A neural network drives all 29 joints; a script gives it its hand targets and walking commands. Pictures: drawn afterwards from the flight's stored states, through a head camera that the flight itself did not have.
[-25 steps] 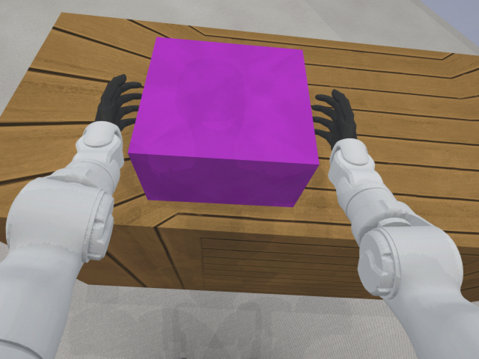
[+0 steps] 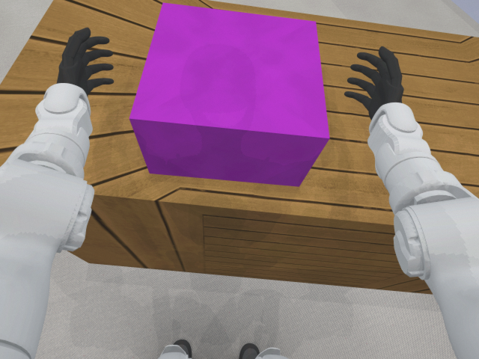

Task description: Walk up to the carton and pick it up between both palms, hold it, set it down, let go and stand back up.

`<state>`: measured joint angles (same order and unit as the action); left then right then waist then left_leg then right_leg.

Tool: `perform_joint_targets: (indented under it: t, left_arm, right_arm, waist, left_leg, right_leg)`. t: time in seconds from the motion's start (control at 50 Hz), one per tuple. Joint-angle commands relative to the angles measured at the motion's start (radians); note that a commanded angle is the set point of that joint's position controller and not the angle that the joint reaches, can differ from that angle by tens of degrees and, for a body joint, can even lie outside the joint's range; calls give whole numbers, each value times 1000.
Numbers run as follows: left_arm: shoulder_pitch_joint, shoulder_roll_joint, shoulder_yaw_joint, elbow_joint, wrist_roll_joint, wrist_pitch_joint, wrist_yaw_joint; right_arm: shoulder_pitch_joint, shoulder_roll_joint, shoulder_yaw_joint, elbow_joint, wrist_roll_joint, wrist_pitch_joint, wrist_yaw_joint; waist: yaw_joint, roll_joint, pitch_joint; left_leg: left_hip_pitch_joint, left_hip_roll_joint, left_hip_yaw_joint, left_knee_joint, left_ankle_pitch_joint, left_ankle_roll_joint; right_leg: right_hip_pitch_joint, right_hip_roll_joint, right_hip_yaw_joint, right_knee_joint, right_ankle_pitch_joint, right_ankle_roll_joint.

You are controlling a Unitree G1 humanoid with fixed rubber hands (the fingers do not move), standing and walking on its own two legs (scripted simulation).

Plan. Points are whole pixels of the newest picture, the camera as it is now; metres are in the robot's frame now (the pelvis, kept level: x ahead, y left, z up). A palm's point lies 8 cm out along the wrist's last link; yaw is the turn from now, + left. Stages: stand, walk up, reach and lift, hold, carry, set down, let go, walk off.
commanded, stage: set down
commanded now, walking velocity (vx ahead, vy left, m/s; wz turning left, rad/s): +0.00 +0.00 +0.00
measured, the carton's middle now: (232, 97) +0.57 +0.02 +0.04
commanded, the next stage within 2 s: none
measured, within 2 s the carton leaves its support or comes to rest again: neither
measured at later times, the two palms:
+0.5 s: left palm (41, 38) +0.51 +0.27 +0.18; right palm (424, 65) +0.50 -0.23 +0.19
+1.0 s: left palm (47, 91) +0.45 +0.26 +0.15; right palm (410, 120) +0.44 -0.21 +0.15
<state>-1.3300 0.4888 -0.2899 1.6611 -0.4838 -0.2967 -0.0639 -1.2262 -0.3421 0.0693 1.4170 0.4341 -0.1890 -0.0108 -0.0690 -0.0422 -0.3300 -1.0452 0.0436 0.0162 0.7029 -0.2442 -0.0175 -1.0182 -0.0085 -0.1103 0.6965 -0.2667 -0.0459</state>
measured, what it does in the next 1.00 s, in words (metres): stands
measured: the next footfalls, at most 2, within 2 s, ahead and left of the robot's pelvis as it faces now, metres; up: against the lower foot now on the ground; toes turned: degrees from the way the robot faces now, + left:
none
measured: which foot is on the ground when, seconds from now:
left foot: down 0.00-1.00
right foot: down 0.00-1.00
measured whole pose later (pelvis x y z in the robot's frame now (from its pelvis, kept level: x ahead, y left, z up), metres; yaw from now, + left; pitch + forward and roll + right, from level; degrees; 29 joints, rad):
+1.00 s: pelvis +0.00 +0.01 +0.04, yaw -1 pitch +17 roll -1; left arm -0.94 0.45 -0.06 1.23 -0.34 -0.11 -0.08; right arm -0.89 -0.37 0.16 1.09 0.49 -0.07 -0.08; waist -0.01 0.00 -0.20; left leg -0.59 0.04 0.03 0.49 -0.19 -0.01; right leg -0.56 0.02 -0.07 0.43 -0.17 -0.03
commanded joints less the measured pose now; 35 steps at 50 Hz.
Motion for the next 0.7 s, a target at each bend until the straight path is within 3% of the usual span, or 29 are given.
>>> perform_joint_targets:
  t: [0.0,0.22,0.4,0.58,0.68]
  left_arm:
    - [-519,182,-3,-130,-11,-6,1]
    - [-523,186,-22,-131,-22,65,-7]
    - [-496,167,-8,-167,5,95,-15]
    - [-338,170,124,-329,105,123,-19]
    - [-235,174,206,-457,151,138,-14]
  right_arm:
    - [-450,-231,-2,-134,22,-11,-1]
    - [-474,-253,63,-85,81,58,19]
    - [-451,-276,80,-78,95,69,23]
    - [-306,-277,101,-211,110,52,-8]
    - [-213,-258,103,-319,110,51,-33]
  waist:
    - [28,126,-806]
    - [43,130,-669]
    - [40,136,-628]
    - [61,120,-650]
    - [72,111,-621]
  left_leg:
    - [490,-52,24,-3,383,-20]
    - [588,-37,1,-89,384,-11]
    - [711,-26,-16,-114,491,-21]
    - [781,-36,-13,-126,612,-29]
    - [816,-41,-13,-138,613,-29]
  right_leg:
    - [463,13,31,-31,465,89]
    - [464,16,33,-123,438,80]
    - [463,27,26,-183,477,70]
    - [616,43,40,-206,608,77]
    - [665,50,48,-224,604,78]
